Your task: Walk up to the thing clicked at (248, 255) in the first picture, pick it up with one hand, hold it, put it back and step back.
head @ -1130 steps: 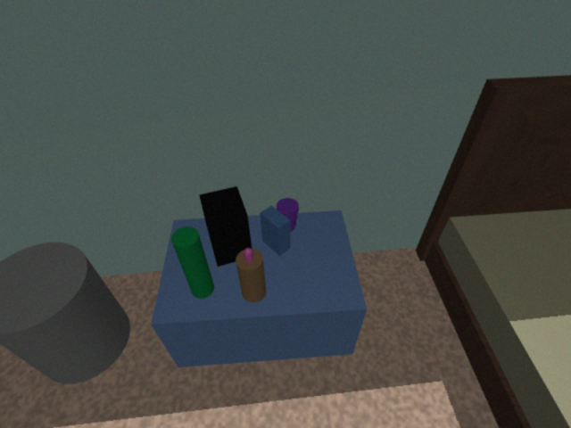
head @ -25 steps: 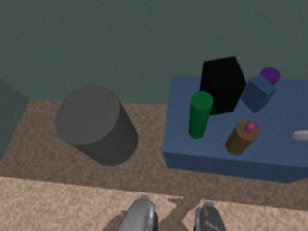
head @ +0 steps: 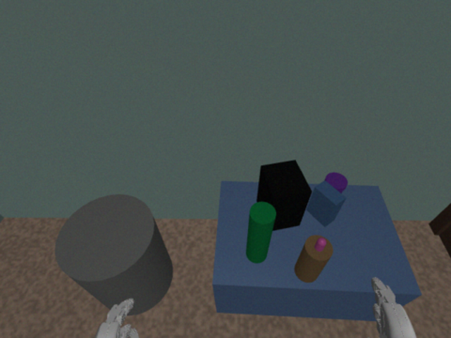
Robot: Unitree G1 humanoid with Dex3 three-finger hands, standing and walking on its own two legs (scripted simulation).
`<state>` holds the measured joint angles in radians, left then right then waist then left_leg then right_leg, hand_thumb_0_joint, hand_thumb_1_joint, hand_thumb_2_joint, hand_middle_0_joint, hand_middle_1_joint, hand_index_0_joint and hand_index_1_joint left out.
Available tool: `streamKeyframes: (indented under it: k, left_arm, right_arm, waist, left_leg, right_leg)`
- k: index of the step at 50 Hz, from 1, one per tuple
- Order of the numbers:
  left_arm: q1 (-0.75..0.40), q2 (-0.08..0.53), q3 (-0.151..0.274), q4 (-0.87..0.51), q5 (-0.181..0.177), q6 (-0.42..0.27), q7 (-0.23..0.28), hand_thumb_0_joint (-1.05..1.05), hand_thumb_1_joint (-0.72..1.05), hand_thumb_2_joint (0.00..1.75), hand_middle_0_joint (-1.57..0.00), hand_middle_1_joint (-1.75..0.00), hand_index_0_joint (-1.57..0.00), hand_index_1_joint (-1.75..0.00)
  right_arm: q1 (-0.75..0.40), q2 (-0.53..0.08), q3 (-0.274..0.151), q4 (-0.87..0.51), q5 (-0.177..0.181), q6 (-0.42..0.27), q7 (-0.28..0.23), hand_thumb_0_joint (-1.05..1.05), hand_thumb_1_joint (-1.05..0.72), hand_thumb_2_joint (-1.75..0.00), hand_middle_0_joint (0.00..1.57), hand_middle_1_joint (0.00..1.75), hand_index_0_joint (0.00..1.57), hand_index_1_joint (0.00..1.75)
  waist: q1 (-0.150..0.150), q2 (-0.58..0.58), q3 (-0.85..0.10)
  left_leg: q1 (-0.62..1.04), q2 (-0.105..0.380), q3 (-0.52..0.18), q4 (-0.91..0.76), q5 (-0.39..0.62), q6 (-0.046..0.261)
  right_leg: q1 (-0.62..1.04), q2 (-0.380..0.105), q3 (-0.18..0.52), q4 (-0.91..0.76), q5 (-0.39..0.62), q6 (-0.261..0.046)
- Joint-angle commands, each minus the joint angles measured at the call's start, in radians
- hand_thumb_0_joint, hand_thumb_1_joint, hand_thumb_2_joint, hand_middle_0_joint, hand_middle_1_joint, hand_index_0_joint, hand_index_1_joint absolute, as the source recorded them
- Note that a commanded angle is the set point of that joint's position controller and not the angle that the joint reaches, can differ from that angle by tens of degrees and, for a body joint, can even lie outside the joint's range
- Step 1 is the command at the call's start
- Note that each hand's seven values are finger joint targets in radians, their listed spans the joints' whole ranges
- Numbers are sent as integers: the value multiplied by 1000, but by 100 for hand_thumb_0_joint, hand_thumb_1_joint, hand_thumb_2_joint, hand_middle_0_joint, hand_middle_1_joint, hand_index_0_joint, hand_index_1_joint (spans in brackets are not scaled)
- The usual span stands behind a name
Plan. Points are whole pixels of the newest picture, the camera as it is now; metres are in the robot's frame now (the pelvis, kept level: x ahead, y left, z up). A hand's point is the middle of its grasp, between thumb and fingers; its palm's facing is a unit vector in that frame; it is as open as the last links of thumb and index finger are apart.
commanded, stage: home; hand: right
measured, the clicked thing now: (313, 257) +0.43 -0.21 -0.29
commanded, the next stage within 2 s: none
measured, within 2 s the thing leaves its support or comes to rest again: neither
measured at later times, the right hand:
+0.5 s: hand out of the picture +0.16 -0.17 -0.06, palm faces +0.04 +0.98 -0.20, open 17.4 cm
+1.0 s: hand out of the picture +0.16 -0.18 -0.06, palm faces +0.04 +0.98 -0.20, open 17.6 cm
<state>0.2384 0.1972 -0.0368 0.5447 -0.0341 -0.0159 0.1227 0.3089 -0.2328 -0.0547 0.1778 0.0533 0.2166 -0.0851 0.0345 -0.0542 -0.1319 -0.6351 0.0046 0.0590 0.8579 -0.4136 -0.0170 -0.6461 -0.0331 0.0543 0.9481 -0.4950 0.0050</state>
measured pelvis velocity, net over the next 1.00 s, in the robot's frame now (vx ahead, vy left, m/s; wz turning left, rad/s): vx -0.01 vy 0.00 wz -0.01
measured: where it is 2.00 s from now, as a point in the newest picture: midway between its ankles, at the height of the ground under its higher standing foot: outside the picture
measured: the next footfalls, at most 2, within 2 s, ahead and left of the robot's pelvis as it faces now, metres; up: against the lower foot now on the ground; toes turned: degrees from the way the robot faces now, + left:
none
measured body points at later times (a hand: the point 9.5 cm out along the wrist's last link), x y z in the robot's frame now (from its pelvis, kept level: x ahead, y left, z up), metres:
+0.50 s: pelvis +0.00 +0.01 -0.01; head +0.03 +0.01 +0.44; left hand +0.16 +0.26 -0.07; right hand +0.16 -0.22 -0.04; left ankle +0.00 +0.14 -0.69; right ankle -0.02 -0.12 -0.69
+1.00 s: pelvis -0.01 +0.00 -0.01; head +0.02 -0.01 +0.44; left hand +0.17 +0.24 -0.07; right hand +0.15 -0.23 -0.04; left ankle +0.00 +0.14 -0.69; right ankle -0.02 -0.12 -0.69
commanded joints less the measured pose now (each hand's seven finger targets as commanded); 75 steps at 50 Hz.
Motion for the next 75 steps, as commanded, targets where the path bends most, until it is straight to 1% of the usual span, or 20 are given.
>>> streamKeyframes:
  k: [1,3,4,5,8,9,13,15,20,26,33,38,48,53,61,64,66,68,73,75]
  left_arm:
    - [-33,138,51,-165,-7,-85,31,0,90,90,-20,-29,-20,-29]
    - [-37,140,50,-171,-4,-104,38,0,90,90,-20,-29,-20,-29]
    - [-35,139,50,-180,-1,-115,40,0,90,90,-20,-29,-20,-29]
    - [-34,144,55,-179,2,-123,43,0,90,90,-20,-29,-20,-29]
    - [-30,136,54,-186,7,-151,46,0,90,90,-20,-29,-20,-30]
    - [-36,139,54,-191,8,-156,48,0,90,90,-20,-29,-20,-30]
    - [-30,140,57,-190,14,-180,50,0,90,90,-20,-29,-20,-30]
    - [-36,142,56,-203,13,-189,47,0,90,90,-20,-29,-20,-30]
    - [-39,145,57,-213,15,-202,48,0,90,90,-20,-30,-20,-30]
    - [-31,146,60,-217,17,-217,52,0,90,90,-20,-30,-20,-30]
    - [-34,146,59,-211,20,-238,58,0,90,90,-20,-30,-20,-30]
    - [-18,150,63,-199,21,-249,61,0,90,90,-20,-30,-20,-30]
    - [-37,149,58,-196,22,-263,61,0,90,90,-20,-30,-20,-30]
    - [-20,145,59,-188,24,-264,62,0,90,91,-20,-30,-20,-30]
    - [-17,145,63,-187,25,-260,62,0,90,91,-20,-30,-20,-30]
    - [-8,149,64,-176,25,-258,63,0,90,91,-20,-30,-20,-30]
    - [-23,142,56,-186,25,-259,63,0,90,91,-20,-30,-20,-30]
    - [-29,143,60,-188,24,-261,63,0,90,90,-20,-30,-20,-30]
    - [-22,144,60,-186,25,-257,63,0,90,90,-20,-30,-20,-30]
    - [-9,148,65,-179,23,-257,63,0,90,91,-20,-30,-20,-30]
  right_arm:
    - [67,-110,-12,-308,8,54,22,0,53,-8,6,6,6,6]
    - [57,-135,-30,-381,5,75,28,0,48,-10,6,7,6,7]
    - [94,-112,-15,-381,1,85,36,0,48,-10,6,7,6,7]
    - [45,-165,-47,-463,-2,85,34,0,50,-8,6,6,6,6]
    - [133,-105,-13,-431,-7,110,41,0,51,-8,6,6,6,6]
    - [79,-150,-43,-491,-8,109,37,0,52,-8,6,6,6,6]
    - [129,-97,-5,-453,-7,129,43,0,53,-7,6,6,6,6]
    - [162,-90,-4,-464,-1,141,47,0,54,-6,5,6,5,6]
    - [196,-105,-33,-457,-2,164,45,0,53,-7,6,6,6,6]
    - [178,-115,-48,-483,-6,170,43,0,55,-5,5,5,5,5]
    - [168,-96,-35,-492,-1,175,49,0,57,-5,5,5,5,5]
    - [187,-96,-29,-499,-7,185,53,0,58,-4,5,5,5,5]
    - [167,-98,-26,-528,-10,197,57,0,60,-2,5,4,5,4]
    - [182,-98,-29,-532,-9,199,59,0,58,-4,5,5,5,5]
    - [192,-94,-33,-530,-9,200,58,0,58,-3,5,5,5,5]
    - [195,-104,-42,-502,-9,202,59,0,58,-4,5,5,5,5]
    - [164,-89,-22,-527,-8,199,60,0,58,-4,5,5,5,5]
    - [182,-97,-35,-523,-7,198,58,0,59,-3,5,5,5,5]
    - [183,-88,-27,-519,-7,196,57,0,59,-3,5,5,5,5]
    - [202,-107,-49,-512,-7,196,57,0,57,-4,5,5,5,5]
  waist:
    - [34,63,-105]
    - [33,35,-100]
    - [30,38,-108]
    - [24,8,-109]
    - [27,12,-91]
    - [20,-15,-95]
    - [26,-3,-88]
    - [7,3,-111]
    - [-5,37,-133]
    - [-6,31,-126]
    - [1,21,-88]
    - [3,10,-119]
    - [1,-18,-87]
    - [1,-8,-125]
    - [-4,-3,-153]
    - [5,18,-140]
    - [7,-18,-113]
    - [-5,1,-121]
    - [5,-6,-132]
    - [-5,10,-153]
  left_leg:
    - [129,-24,14,-118,252,14]
    - [114,-21,6,-115,232,15]
    - [113,-19,2,-110,233,15]
    - [110,-16,-3,-110,223,15]
    - [103,-13,-3,-102,202,15]
    - [98,-11,-9,-100,203,16]
    - [91,-8,-7,-99,195,13]
    - [101,-10,2,-90,207,16]
    - [127,-7,0,-87,247,11]
    - [104,-13,3,-80,197,13]
    - [65,-21,12,-79,113,16]
    - [72,-24,18,-63,149,17]
    - [38,-25,21,-54,88,19]
    - [57,-26,27,-37,169,18]
    - [84,-24,25,-34,230,19]
    - [80,-24,21,-39,227,16]
    - [61,-23,19,-45,192,17]
    - [78,-22,21,-49,192,16]
    - [76,-22,17,-43,228,16]
    - [90,-21,15,-38,246,16]
  right_leg:
    - [75,22,-27,-130,284,-35]
    - [72,26,-28,-129,263,-35]
    - [77,30,-30,-125,266,-34]
    - [83,32,-30,-123,255,-33]
    - [74,35,-29,-122,237,-31]
    - [77,34,-28,-117,236,-29]
    - [68,38,-30,-107,225,-29]
    - [67,38,-23,-107,252,-24]
    - [51,41,-27,-83,281,-27]
    - [36,35,-23,-88,243,-25]
    - [20,28,-14,-110,165,-22]
    - [32,27,-7,-108,213,-17]
    - [16,19,13,-130,150,-8]
    - [45,21,9,-107,256,-8]
    - [58,25,5,-90,323,-8]
    - [50,27,0,-88,307,-13]
    - [43,25,-2,-96,269,-10]
    - [37,28,-2,-97,264,-11]
    - [53,28,-5,-84,302,-11]
    - [55,29,-6,-80,322,-12]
